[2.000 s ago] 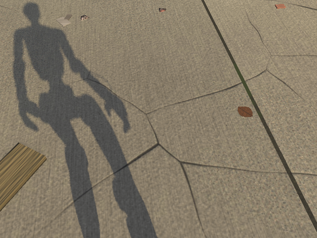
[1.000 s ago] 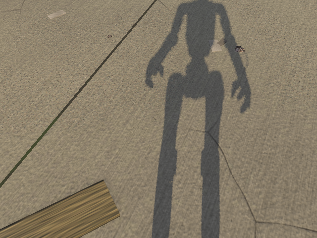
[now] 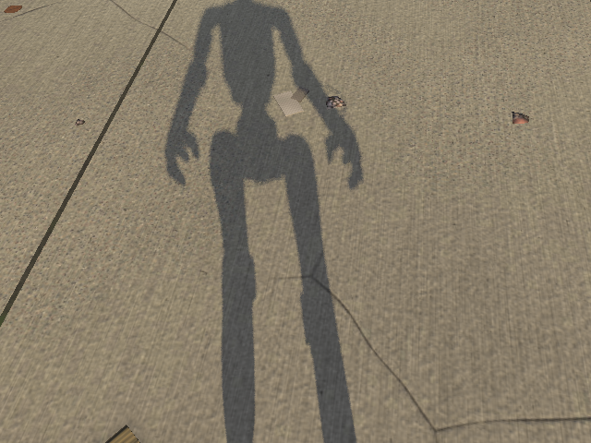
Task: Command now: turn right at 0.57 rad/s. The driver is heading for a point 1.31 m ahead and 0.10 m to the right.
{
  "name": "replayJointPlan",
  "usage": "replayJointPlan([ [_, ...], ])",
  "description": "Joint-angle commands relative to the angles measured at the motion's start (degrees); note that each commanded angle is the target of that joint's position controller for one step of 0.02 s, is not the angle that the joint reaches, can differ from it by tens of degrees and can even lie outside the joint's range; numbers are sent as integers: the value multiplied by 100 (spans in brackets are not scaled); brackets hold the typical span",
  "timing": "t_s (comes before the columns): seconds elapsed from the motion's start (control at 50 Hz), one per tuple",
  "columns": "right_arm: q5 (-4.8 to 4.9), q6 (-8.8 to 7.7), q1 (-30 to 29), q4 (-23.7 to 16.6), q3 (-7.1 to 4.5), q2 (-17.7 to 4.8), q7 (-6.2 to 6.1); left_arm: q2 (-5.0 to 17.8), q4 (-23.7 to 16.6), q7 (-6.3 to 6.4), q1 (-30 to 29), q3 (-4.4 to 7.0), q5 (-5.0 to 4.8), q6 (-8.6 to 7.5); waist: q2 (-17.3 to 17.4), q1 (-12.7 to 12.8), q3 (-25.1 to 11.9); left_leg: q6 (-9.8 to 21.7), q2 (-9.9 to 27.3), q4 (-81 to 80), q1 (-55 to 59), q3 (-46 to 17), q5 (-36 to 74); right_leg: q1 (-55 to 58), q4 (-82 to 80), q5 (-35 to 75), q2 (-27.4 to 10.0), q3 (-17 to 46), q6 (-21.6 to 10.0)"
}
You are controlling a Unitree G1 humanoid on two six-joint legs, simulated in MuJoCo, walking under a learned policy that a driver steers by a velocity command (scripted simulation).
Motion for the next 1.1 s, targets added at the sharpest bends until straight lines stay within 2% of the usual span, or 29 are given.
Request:
replayJointPlan([
  [0.02, 30, -95, -338, -522, -39, -379, -39, 957, -266, 22, 326, 260, 31, -27, -821, 222, -424, 7, -35, -472, -559, -99, -212, 1080, -467, 1472, -1516, 1781, -980],
  [0.12, 107, -176, -152, -636, -6, -439, -81, 1061, -362, -52, 12, 307, 57, 10, -864, 112, -542, 172, -268, -1291, 350, -115, -337, 662, -277, 1975, -1375, 2250, -846],
  [0.18, 109, -261, 364, -569, 15, -411, -143, 1013, -421, -73, -427, 301, -21, 30, -784, -259, -558, 307, -336, -2879, 1510, -93, 404, 127, -28, 1597, -1012, 2305, -406],
  [0.2, 50, -305, 519, -545, -34, -623, -196, 848, -473, -56, -478, 254, -67, 14, -467, -305, -571, 414, 146, -3610, 2122, -493, 650, -391, 294, 730, -692, 2078, -82],
  [0.22, -32, -302, 398, -649, -99, -1082, -242, 365, -484, -46, -67, 142, -52, -12, 776, -26, -650, 768, 1635, -4107, 2644, -1890, 517, -1076, 1477, -1200, 20, 1080, 261],
  [0.24, -65, -249, 18, -783, -168, -1406, -189, 705, -490, 13, -37, 229, 57, 4, 1229, -12, -347, 1481, 2356, -4130, 1919, -2715, 1295, -1679, 2513, -2326, 552, 111, 380],
  [0.26, -50, -243, 49, -814, -100, -1050, -139, 987, -425, 7, -80, 303, 164, 22, 677, 15, -267, 1701, 2306, -3957, 1667, -2401, 1887, -1513, 3381, -2183, 128, 218, 422],
  [0.28, 6, -253, -222, -853, 2, -695, -107, 965, -299, -44, -13, 326, 142, 46, 415, 156, -148, 1579, 1910, -3846, 1529, -1754, 2160, -1448, 3750, -1841, 55, 213, 448],
  [0.3, -7, -248, -438, -917, 41, -570, -93, 900, -200, -97, 121, 319, 105, 86, 417, 239, -106, 1397, 1528, -3761, 1535, -1162, 2399, -1423, 4034, -1546, 36, 121, 521],
  [0.32, -9, -260, -475, -935, 42, -582, -127, 858, -171, -165, 174, 309, 84, 122, 631, 241, -178, 1323, 1336, -3682, 1739, -829, 2648, -1528, 4217, -1347, 8, 20, 593],
  [0.36, -27, -271, -240, -898, 29, -595, -136, 777, -185, -239, 60, 261, 34, 152, 689, 66, -260, 1333, 1222, -3542, 2100, -465, 3165, -1661, 4123, -1262, -41, -154, 747],
  [0.46, -32, -286, 308, -709, -66, -755, -102, 581, -383, -286, -449, 142, 19, 217, 753, -275, -339, 1499, 1535, -3401, 2630, -353, 3247, -1591, 3082, -1453, -253, -339, 820],
  [0.56, -48, -275, 206, -587, -117, -922, 53, 462, -403, -211, -411, 25, -44, 182, 1005, -238, -450, 1466, 1543, -3064, 2155, -176, 3591, -407, 1587, -1607, -189, -720, 539],
  [0.6, 23, -223, 100, -526, -118, -947, 85, 386, -292, -161, -139, -18, -19, 113, 873, -7, -470, 1272, 1427, -2695, 1934, -51, 3514, 232, 324, -777, -143, -853, 393],
  [0.62, 61, -204, 166, -466, -102, -899, 90, 432, -244, -119, -49, -37, 60, 44, 629, 95, -455, 980, 1327, -2458, 1585, 68, 3080, 771, -654, 107, -222, -678, 330],
  [0.64, 36, -195, 382, -488, -23, -593, 112, 773, -268, -74, 0, -4, 177, -48, -327, 12, -650, 580, 967, -1705, 881, 403, 1840, 1511, -1160, 307, -1167, 588, 192],
  [0.66, 38, -163, 335, -733, 128, -112, 114, 1348, -382, -59, -219, 78, 96, -96, -1622, -105, -459, 247, 111, -1326, 94, 751, -945, 1261, -1021, 2275, -2522, 2008, -520],
  [0.68, 38, -52, 75, -616, 62, -450, 35, 1010, -254, -25, -9, 36, 71, -139, -1140, 223, -519, 234, 304, -670, 446, 156, -1296, 891, -836, 2252, -2522, 1760, -980],
  [0.72, 107, -2, 190, -430, 12, -529, 82, 521, -244, 12, -619, -159, 78, -151, -877, -122, -178, 252, 304, -501, 458, 11, -745, 655, -926, 1845, -1908, 1023, -766],
  [0.76, 0, -5, 421, -231, -21, -579, 104, 494, -178, 82, -694, -195, 49, -182, -1024, -184, -225, 199, 225, -487, 531, 111, -362, 842, -813, 2454, -1565, 624, -595],
  [0.78, -11, -4, 499, -145, -7, -528, 108, 471, -126, 86, -623, -215, 41, -191, -906, -174, -328, 163, 182, -504, 621, 133, -326, 913, -746, 2668, -1531, 528, -594],
  [0.84, 36, 17, 400, -50, 63, -324, 89, 459, 48, 86, -533, -243, 49, -212, -811, -88, -319, 109, 165, -1074, 838, 149, -303, 905, -705, 2305, -1508, 504, -608],
  [0.92, 70, 5, 399, 130, 88, -297, -3, 493, 265, 109, -544, -246, 78, -203, -857, -35, -255, 170, 68, -2045, 1262, 209, -122, 705, -645, 1593, -1508, 761, -614],
  [0.96, 44, -70, 624, 313, 139, -190, -46, 474, 352, 131, -694, -257, 21, -202, -633, -245, -280, 246, 119, -3202, 1957, 201, 1022, 396, -540, 1128, -1386, 747, -379],
  [0.98, -17, -140, 642, 372, 136, -301, -68, 376, 397, 131, -630, -290, 12, -231, -441, -227, -360, 283, 406, -3417, 2441, -144, 1587, 98, -542, 750, -1296, 770, -159],
  [1.0, -73, -217, 644, 376, 140, -470, -71, 302, 457, 113, -512, -306, 29, -249, -208, -127, -393, 363, 840, -3511, 2641, -584, 1926, -73, -446, 371, -1079, 629, -15],
  [1.02, 39, -236, 305, 471, 89, -682, -33, 222, 568, 82, -318, -290, -1, -228, 449, 190, -64, 513, 828, -3288, 1902, -582, 1951, 254, -760, 156, -679, 292, 39],
  [1.04, 51, -274, 231, 475, 137, -421, 21, 375, 734, 99, -391, -275, 35, -216, 323, 2, -47, 495, 743, -3402, 1653, -526, 1617, 617, -680, 247, -711, 270, 70],
  [1.1, 38, -325, 396, 719, 184, -320, -12, 427, 973, 104, -407, -226, 19, -225, 265, -69, -52, 419, 601, -3535, 1694, -397, 1504, 770, -552, 629, -804, 291, 40],
])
